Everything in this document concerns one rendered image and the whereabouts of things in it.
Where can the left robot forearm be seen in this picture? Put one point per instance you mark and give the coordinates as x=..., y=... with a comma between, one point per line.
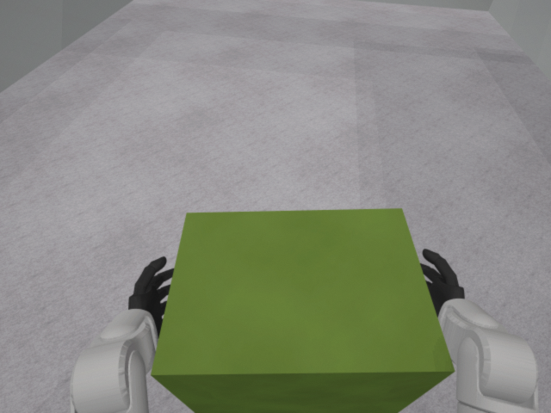
x=110, y=375

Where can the robot right hand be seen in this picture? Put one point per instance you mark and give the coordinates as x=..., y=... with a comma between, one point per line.
x=445, y=285

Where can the right robot forearm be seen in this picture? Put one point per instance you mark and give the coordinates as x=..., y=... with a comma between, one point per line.
x=496, y=371

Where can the robot left hand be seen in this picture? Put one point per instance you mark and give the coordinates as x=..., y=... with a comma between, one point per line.
x=146, y=295

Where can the carton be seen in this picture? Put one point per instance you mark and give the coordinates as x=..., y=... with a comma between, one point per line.
x=314, y=311

